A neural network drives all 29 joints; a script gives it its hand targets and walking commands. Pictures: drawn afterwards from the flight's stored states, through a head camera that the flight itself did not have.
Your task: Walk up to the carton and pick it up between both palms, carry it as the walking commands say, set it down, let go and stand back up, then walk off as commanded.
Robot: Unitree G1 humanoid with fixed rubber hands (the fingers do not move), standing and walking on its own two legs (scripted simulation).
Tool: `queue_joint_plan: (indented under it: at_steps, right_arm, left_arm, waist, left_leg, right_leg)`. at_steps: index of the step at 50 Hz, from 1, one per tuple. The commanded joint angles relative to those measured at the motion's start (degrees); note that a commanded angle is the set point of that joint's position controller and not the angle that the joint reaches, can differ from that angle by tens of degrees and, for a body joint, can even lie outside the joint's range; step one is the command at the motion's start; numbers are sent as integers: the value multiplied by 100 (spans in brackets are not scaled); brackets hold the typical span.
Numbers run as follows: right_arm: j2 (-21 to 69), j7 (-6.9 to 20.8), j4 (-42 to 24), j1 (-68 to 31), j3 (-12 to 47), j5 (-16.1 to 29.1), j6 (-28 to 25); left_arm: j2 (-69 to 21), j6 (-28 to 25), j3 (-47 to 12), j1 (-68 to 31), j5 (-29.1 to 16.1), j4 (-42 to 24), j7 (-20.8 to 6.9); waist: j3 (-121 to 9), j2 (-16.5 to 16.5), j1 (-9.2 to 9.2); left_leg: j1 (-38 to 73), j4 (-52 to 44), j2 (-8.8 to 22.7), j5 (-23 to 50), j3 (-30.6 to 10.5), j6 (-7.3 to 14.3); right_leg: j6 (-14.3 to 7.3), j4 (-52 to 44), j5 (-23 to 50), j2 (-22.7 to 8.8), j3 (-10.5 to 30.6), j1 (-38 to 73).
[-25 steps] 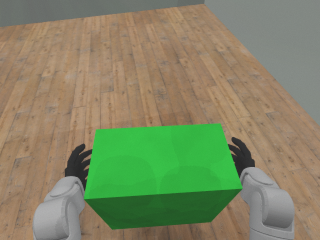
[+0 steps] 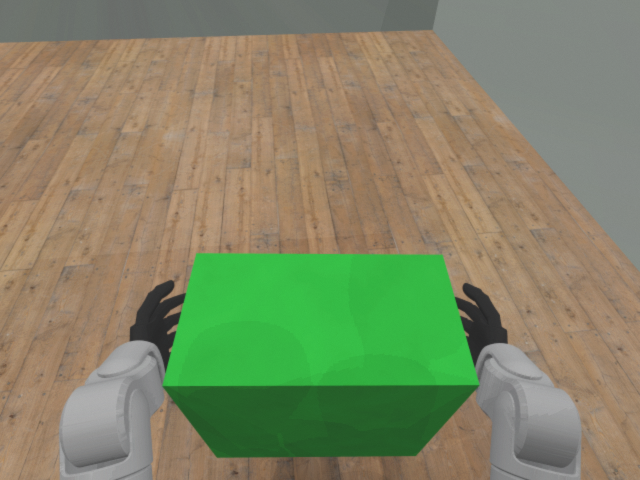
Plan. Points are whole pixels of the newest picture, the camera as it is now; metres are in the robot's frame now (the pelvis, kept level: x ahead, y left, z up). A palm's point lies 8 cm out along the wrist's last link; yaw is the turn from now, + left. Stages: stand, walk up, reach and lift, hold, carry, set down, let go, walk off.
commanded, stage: carry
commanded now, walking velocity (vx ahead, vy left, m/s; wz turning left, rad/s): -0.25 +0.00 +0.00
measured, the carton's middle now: (318, 366) +0.26 +0.01 +0.01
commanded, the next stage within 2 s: none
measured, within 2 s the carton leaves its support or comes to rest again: neither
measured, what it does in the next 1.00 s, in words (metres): walks backwards: left foot, then right foot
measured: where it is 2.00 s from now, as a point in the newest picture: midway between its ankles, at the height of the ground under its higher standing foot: outside the picture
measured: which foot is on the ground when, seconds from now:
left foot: down 0.00-0.02, up 0.04-0.36, down 0.38-0.74, up 0.76-1.00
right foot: down 0.00-0.38, up 0.40-0.72, down 0.74-1.00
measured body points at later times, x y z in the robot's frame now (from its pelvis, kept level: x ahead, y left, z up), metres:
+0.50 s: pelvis -0.19 +0.01 +0.01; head -0.18 +0.03 +0.46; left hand +0.05 +0.22 +0.06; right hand +0.08 -0.16 +0.07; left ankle -0.19 +0.12 -0.73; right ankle -0.14 -0.12 -0.67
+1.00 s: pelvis -0.38 -0.02 +0.01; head -0.36 -0.04 +0.45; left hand -0.11 +0.14 +0.07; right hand -0.12 -0.23 +0.06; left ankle -0.41 +0.10 -0.68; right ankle -0.30 -0.13 -0.73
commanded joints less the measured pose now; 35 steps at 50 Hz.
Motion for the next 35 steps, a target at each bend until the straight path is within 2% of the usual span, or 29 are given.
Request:
queue_joint_plan:
  at_steps: [1, 2, 3, 4, 5, 7, 9, 12, 15, 16, 17, 18, 19, 20, 21, 22, 23, 24, 25, 27, 29, 32, 34, 35]
  right_arm:
    - [3736, 1042, -506, -2264, 4540, 1934, 59]
    - [3902, 1081, -669, -2598, 4682, 2042, 80]
    - [3956, 1121, -501, -2763, 4690, 2051, 39]
    - [4102, 1165, -556, -2901, 4734, 2237, -13]
    - [4241, 1202, -515, -3095, 4797, 2419, -48]
    - [4376, 1211, -506, -3191, 4883, 2586, -94]
    - [4255, 1174, -626, -3202, 4933, 2632, -95]
    - [4080, 1127, -575, -2890, 4845, 2555, -62]
    - [4001, 1112, -407, -2679, 4706, 2449, -39]
    - [4002, 1114, -330, -2591, 4661, 2417, -29]
    - [4027, 1116, -247, -2478, 4628, 2374, -25]
    - [4031, 1114, -183, -2411, 4580, 2322, -19]
    - [4019, 1124, -143, -2362, 4509, 2263, -8]
    - [3922, 1134, -121, -2201, 4452, 2177, -35]
    - [3985, 1119, -437, -2551, 4538, 2202, -35]
    - [4025, 1103, -586, -2739, 4569, 2204, 1]
    - [4044, 1099, -655, -2767, 4556, 2183, 20]
    - [4037, 1095, -641, -2723, 4485, 2135, 22]
    - [4055, 1095, -610, -2647, 4418, 2098, 9]
    - [3904, 1076, -602, -2410, 4344, 2048, 4]
    - [3732, 1022, -574, -2198, 4295, 1949, 34]
    - [3617, 979, -511, -2063, 4289, 1836, 82]
    - [3668, 994, -481, -2106, 4350, 1845, 104]
    - [3698, 1012, -494, -2147, 4393, 1868, 109]
  left_arm:
    - [-4502, 59, -4545, -2046, -1708, -503, -1127]
    - [-4264, -20, -4456, -2061, -1613, -384, -1129]
    - [-4307, -28, -4353, -2337, -1642, -560, -1127]
    - [-4442, -54, -4321, -2333, -1602, -630, -1101]
    - [-4487, -107, -4345, -2466, -1581, -813, -1072]
    - [-4524, -148, -4368, -2530, -1523, -972, -1031]
    - [-4416, -153, -4272, -2239, -1423, -906, -994]
    - [-4225, -140, -4230, -1947, -1369, -854, -957]
    - [-4198, -104, -4302, -1981, -1395, -839, -970]
    - [-4220, -84, -4336, -2004, -1410, -811, -977]
    - [-4252, -68, -4386, -2075, -1433, -804, -981]
    - [-4308, -58, -4448, -2181, -1462, -805, -985]
    - [-4347, -47, -4514, -2299, -1509, -755, -999]
    - [-4506, -4, -4593, -2312, -1502, -841, -1033]
    - [-4618, -20, -4763, -2476, -1590, -917, -1081]
    - [-4679, -40, -4869, -2735, -1755, -873, -1120]
    - [-4699, -48, -4854, -2800, -1840, -781, -1141]
    - [-4712, -53, -4843, -2852, -1875, -786, -1142]
    - [-4719, -63, -4876, -2946, -1918, -871, -1122]
    - [-4626, -48, -4937, -2946, -1999, -936, -1076]
    - [-4489, 9, -4917, -2756, -1998, -851, -1043]
    - [-4384, 89, -4807, -2527, -1928, -686, -1047]
    - [-4425, 114, -4725, -2379, -1866, -557, -1082]
    - [-4486, 113, -4691, -2275, -1828, -498, -1098]
  waist:
    - [-1625, -435, -233]
    - [-1145, -2389, -184]
    - [-1076, -1836, -189]
    - [-1004, -1279, -195]
    - [-867, -1012, -224]
    - [-1013, -1007, -240]
    - [-1241, -990, -216]
    - [-1591, -1269, -148]
    - [-1682, -1535, -94]
    - [-1712, -1510, -110]
    - [-1776, -1333, -180]
    - [-1829, -1000, -197]
    - [-1799, -326, -180]
    - [-1477, 1218, -260]
    - [-1176, 1536, -257]
    - [-1094, 1121, -254]
    - [-1043, 693, -196]
    - [-1066, 682, -161]
    - [-1118, 786, -145]
    - [-1237, 951, -154]
    - [-1450, 1045, -169]
    - [-1655, 1247, -239]
    - [-1643, 1218, -237]
    - [-1599, 1055, -211]
  left_leg:
    - [347, 508, 413, -521, -626, 121]
    - [-764, 1294, -224, -2384, 193, -24]
    - [-456, 2899, -268, -2783, -211, -32]
    - [-519, 3579, -399, -2473, -393, -28]
    - [-532, 3929, -392, -2033, -454, -73]
    - [-717, 4052, -444, -1369, -287, -175]
    - [-802, 3461, -412, -1424, -97, -212]
    - [-316, 2208, -433, -1966, 43, -84]
    - [340, 914, -589, -1935, 97, 106]
    - [577, 392, -625, -1749, 140, 158]
    - [1023, -443, -565, -1190, 183, 180]
    - [1612, -1113, -264, -832, -78, 177]
    - [2074, -1383, 428, -958, -894, 228]
    - [2133, -1465, 1865, 221, -2219, 794]
    - [1320, -1339, 2280, 1745, -2013, 1280]
    - [1079, -1196, 2058, 2415, -1712, 1404]
    - [864, -1072, 1715, 2546, -1208, 1256]
    - [958, -906, 1403, 2655, -861, 1070]
    - [1277, -740, 1164, 2789, -617, 942]
    - [1776, -595, 1054, 2963, -659, 863]
    - [2051, -582, 1154, 3025, -880, 923]
    - [2175, -726, 1300, 2712, -1213, 1003]
    - [2088, -703, 1259, 2438, -1305, 947]
    - [1878, -623, 1131, 2187, -1204, 799]
  right_leg:
    - [-132, -1565, 1712, -1481, 1479, 1196]
    - [-868, -1492, 3546, -2615, 2302, 642]
    - [-1163, -1238, 4418, -2477, 1886, 328]
    - [-1095, -1249, 3895, -2129, 1359, 23]
    - [-953, -1282, 3132, -1842, 972, -236]
    - [-894, -1137, 2391, -1507, 579, 14]
    - [-953, -1070, 2260, -1491, 797, 469]
    - [-1028, -1119, 2586, -1706, 1257, 877]
    - [-934, -1321, 2576, -1726, 1464, 918]
    - [-836, -1351, 2533, -1693, 1486, 937]
    - [-610, -1304, 2362, -1577, 1358, 825]
    - [-298, -1148, 1898, -1369, 1215, 465]
    - [-39, -684, 1119, -1036, 1005, -168]
    - [250, -10, 104, -256, 114, -1494]
    - [100, 1438, -1069, -262, 42, -1510]
    - [37, 2576, -1130, -104, 269, -1499]
    - [-5, 3270, -918, 8, 435, -1515]
    - [-32, 3581, -609, 14, 503, -1590]
    - [11, 3491, -444, 33, 418, -1746]
    - [147, 3030, -508, 73, 230, -1838]
    - [198, 2457, -714, 71, 146, -1581]
    - [58, 1281, -827, 105, 71, -1030]
    - [-23, 297, -451, 146, -44, -658]
    - [-18, -496, 94, 87, -78, -267]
